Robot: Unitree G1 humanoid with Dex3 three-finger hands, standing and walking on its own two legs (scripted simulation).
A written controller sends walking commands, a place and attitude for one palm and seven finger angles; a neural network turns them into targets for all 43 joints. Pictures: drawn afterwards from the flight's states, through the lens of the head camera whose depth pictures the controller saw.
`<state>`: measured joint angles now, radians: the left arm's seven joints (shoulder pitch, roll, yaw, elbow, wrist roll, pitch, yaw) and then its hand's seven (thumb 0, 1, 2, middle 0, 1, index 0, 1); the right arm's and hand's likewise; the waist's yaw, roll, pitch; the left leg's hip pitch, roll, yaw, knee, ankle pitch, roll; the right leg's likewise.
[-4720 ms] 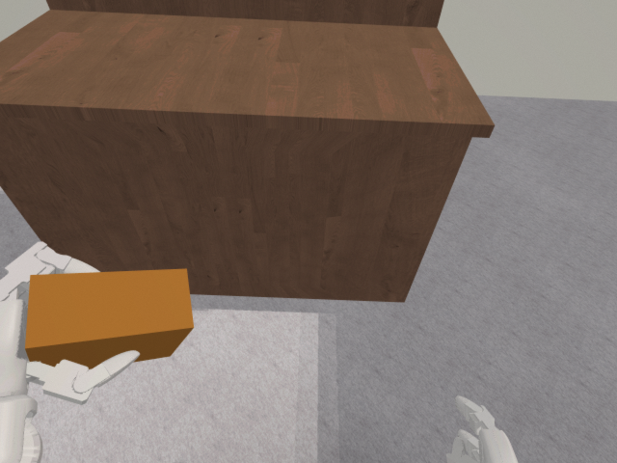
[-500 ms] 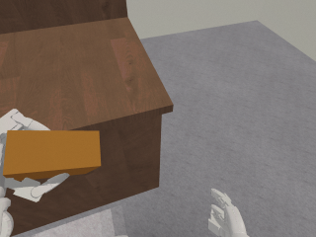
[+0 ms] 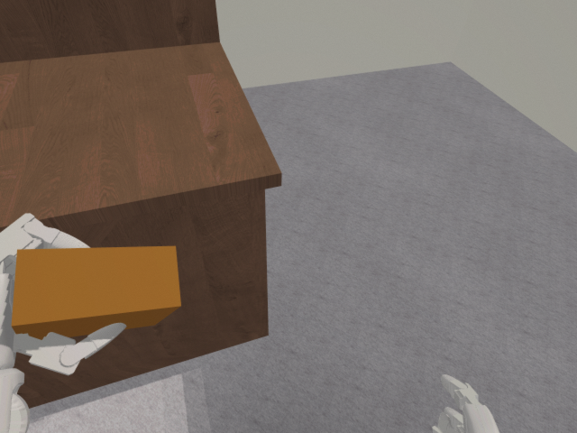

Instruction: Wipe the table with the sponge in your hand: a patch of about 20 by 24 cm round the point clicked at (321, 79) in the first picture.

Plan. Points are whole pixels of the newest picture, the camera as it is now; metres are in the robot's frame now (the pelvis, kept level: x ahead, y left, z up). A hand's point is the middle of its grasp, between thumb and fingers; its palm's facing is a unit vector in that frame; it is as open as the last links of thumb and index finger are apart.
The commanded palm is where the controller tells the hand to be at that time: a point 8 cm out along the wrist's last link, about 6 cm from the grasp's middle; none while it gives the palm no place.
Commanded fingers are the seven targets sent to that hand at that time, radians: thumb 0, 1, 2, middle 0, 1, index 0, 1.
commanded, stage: come to a stop and stand still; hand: left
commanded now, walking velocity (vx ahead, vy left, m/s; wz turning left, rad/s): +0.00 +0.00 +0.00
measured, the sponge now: (123, 292) +0.22 +0.20 +0.15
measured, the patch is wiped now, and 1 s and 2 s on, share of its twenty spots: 0.00 0.00 0.00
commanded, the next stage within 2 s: none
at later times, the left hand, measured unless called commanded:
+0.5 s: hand (104, 364) +0.15 +0.18 +0.16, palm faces +0.37 -0.80 -0.46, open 10.3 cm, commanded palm +0.09 +0.24 +0.18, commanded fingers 0.00 0.10 1.30 -1.20 -1.60 -1.20 -1.60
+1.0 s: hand out of the picture +0.10 +0.08 +0.17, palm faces +0.43 -0.73 -0.53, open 10.3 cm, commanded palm +0.04 +0.12 +0.18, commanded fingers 0.00 0.10 1.30 -1.20 -1.60 -1.20 -1.60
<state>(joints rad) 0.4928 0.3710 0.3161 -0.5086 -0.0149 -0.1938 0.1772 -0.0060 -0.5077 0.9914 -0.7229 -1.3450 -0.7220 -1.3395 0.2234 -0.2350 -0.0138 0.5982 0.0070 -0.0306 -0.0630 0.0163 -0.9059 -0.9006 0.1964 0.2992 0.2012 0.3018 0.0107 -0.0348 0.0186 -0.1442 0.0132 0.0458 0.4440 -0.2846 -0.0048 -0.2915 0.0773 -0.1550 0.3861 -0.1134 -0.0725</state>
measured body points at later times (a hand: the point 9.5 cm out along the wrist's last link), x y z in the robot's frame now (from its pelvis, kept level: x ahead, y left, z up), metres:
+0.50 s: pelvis -0.07 -0.05 +0.00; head -0.06 -0.06 +0.44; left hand +0.12 +0.22 +0.19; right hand +0.08 -0.28 -0.11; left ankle -0.06 +0.11 -0.74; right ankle +0.04 -0.05 -0.73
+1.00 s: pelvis -0.10 -0.17 -0.02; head -0.09 -0.21 +0.43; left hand +0.07 +0.12 +0.19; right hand +0.06 -0.40 -0.13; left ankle -0.11 +0.01 -0.70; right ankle -0.06 -0.19 -0.74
